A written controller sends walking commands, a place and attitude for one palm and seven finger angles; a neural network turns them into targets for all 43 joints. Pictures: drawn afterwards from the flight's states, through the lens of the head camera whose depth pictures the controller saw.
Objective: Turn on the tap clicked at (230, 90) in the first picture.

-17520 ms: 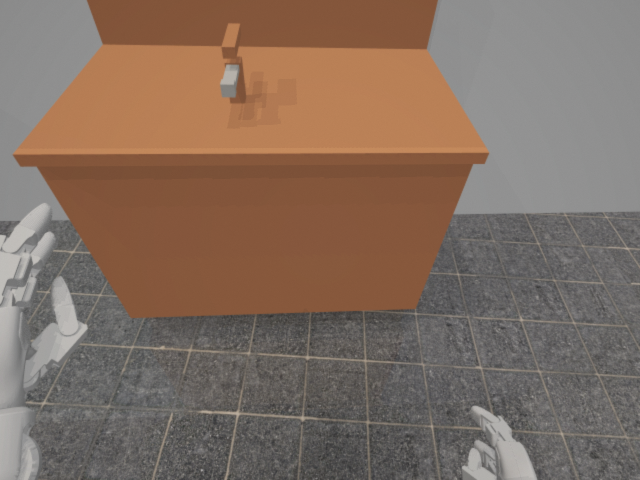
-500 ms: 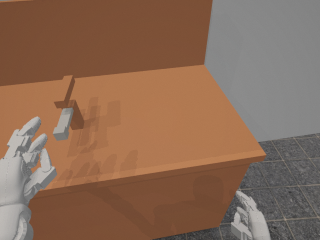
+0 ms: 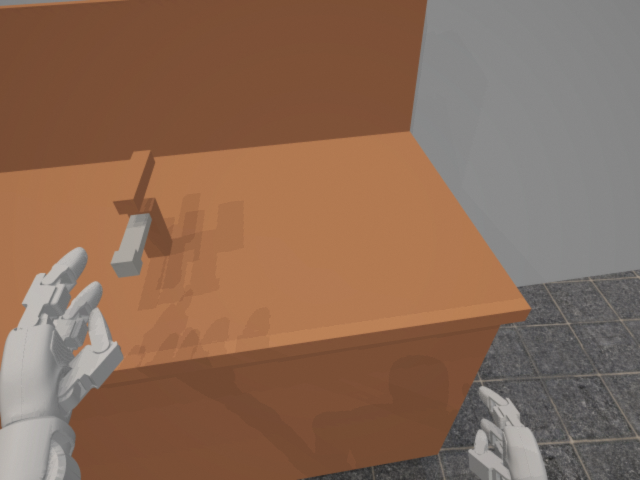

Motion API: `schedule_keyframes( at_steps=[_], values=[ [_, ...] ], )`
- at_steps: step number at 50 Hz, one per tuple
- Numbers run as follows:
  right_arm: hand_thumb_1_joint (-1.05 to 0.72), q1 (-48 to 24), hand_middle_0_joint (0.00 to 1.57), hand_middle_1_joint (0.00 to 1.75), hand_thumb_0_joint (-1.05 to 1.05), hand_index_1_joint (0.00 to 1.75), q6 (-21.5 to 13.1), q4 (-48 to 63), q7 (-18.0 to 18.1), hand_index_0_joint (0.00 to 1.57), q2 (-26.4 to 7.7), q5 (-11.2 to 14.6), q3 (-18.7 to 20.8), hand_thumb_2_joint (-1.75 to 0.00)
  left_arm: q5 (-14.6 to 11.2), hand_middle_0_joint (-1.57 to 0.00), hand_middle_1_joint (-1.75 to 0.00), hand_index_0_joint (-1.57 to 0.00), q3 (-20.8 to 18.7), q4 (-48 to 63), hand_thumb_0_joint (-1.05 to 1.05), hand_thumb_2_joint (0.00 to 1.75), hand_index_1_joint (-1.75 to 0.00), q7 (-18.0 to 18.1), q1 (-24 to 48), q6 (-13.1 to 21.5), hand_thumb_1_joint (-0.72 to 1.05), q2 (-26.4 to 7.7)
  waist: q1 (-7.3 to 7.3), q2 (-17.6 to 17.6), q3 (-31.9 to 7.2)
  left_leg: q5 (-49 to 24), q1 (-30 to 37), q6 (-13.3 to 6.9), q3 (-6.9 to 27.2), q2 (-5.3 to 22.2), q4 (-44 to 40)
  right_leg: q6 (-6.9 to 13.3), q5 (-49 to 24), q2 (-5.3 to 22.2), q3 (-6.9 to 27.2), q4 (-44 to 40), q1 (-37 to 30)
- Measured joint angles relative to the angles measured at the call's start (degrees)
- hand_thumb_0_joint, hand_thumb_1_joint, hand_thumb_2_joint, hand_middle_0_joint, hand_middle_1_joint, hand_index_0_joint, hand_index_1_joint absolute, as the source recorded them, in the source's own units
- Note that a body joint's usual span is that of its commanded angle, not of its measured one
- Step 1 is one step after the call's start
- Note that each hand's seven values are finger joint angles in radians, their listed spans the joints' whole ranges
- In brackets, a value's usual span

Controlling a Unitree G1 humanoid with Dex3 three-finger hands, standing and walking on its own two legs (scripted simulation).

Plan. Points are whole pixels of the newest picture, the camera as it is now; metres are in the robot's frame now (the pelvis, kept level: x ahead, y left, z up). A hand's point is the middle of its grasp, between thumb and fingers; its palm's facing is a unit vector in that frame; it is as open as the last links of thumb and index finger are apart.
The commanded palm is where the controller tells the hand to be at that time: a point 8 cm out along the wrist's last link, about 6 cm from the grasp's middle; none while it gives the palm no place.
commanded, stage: turn the palm inward beside the body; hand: left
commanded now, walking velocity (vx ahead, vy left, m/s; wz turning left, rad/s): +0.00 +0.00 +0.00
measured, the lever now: (127, 263) +0.34 +0.32 +0.10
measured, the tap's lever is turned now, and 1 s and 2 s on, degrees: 0 0 0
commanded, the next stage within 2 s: reach beside the lever's end, fingers flat in 0.38 s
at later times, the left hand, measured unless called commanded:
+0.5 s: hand (130, 342) +0.19 +0.22 +0.16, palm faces +0.44 -0.89 -0.13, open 7.4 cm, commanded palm +0.14 +0.27 +0.16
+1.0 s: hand (114, 325) +0.22 +0.25 +0.14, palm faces +0.47 -0.87 -0.13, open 7.4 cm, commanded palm +0.17 +0.30 +0.15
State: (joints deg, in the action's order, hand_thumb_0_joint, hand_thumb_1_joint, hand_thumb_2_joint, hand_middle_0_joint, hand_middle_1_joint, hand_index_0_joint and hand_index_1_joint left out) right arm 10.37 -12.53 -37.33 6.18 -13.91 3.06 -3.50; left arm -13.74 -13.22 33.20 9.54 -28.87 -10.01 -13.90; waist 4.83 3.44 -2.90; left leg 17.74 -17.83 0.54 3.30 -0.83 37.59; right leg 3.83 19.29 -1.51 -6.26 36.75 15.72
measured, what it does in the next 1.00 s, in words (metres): stands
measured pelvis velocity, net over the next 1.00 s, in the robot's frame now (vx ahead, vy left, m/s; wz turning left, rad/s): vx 0.01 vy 0.00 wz -0.01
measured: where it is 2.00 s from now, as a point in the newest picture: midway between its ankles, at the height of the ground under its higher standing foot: outside the picture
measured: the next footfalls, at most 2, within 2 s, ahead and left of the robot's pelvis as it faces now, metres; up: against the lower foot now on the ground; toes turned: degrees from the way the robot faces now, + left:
none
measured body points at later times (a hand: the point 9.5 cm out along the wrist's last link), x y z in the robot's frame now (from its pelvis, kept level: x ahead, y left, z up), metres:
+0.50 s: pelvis +0.01 -0.01 +0.00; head -0.02 -0.04 +0.45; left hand +0.16 +0.26 +0.17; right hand +0.22 -0.22 -0.07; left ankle +0.03 +0.13 -0.72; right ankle +0.01 -0.07 -0.72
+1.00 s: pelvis +0.01 +0.00 +0.00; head -0.01 -0.03 +0.45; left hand +0.19 +0.30 +0.15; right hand +0.20 -0.23 -0.07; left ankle +0.03 +0.13 -0.72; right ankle +0.01 -0.07 -0.72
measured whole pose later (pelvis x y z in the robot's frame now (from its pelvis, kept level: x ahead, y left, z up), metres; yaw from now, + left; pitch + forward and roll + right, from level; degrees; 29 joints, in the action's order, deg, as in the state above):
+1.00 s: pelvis +0.01 +0.00 +0.00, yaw +0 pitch -1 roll +0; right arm 10.5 -12.2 -39.0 7.0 -13.9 3.1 -2.5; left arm -14.7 -17.5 20.5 7.7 -21.1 -7.6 -14.7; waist 4.1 3.2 -2.1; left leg 16.8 -16.8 0.6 2.9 -0.6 34.8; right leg 3.9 18.3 -1.8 -5.7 34.2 15.0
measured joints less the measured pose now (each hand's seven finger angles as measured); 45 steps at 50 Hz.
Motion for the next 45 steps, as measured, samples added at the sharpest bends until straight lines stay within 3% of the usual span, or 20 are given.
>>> schedule_keyframes(
  at_steps=[7, 26, 38, 45],
  values=[
    [-0.90, -0.22, 0.20, 0.30, 0.01, 0.30, -0.02, -0.02, 0.13, 0.20, 0.14, 0.00, -0.06, -0.90, 0.14, -0.21, -0.30, -0.20, 0.34, -0.03, 0.01, 0.90, -0.30, -0.10, 0.25, -1.29, 0.89, 0.20, -0.02, 0.13, 0.14, -0.04, 0.69, 0.20, 0.07, 0.21, -0.70, 0.21, -0.07, -0.24, -0.03, -0.72, -0.67],
    [-0.90, 0.14, 0.20, 0.30, 0.01, 0.30, 0.38, 0.02, 0.05, 0.20, -0.06, -0.14, 0.42, -0.90, -0.18, -0.21, -0.30, -0.20, 0.17, -0.74, 0.01, 0.90, -0.30, -0.36, 0.05, -0.35, 0.89, 0.76, 0.05, 0.27, 0.07, 0.06, 1.35, 0.52, 0.11, 0.47, -1.50, 0.54, 0.16, -0.52, -0.02, -1.28, -1.19],
    [-0.90, -0.16, 0.20, 0.30, 0.01, 0.30, 0.49, -1.32, 0.74, 0.20, 0.03, 0.06, 0.62, -0.90, -0.92, -0.21, -0.30, -0.20, -3.48, -7.88, 0.01, 0.90, -0.30, -1.07, 4.83, 0.70, 0.89, -0.69, -0.25, 0.06, 0.57, -0.40, 1.20, 0.57, 0.21, 0.66, -1.97, 0.61, -0.52, -0.73, -0.10, -2.13, -1.20],
    [-0.90, 0.10, 0.20, 0.30, 0.01, 0.30, -0.03, -1.60, 0.86, 0.20, -0.17, 0.03, 0.85, -0.90, -0.99, -0.21, -0.30, -0.20, -3.51, -10.47, 0.01, 0.90, -0.30, -1.96, 6.67, 2.07, 0.90, -0.43, -0.51, -0.07, 0.76, -0.78, 1.10, 0.30, -0.14, 0.36, -2.53, 0.30, -0.79, -0.41, 0.24, -2.34, -0.89]
  ],
)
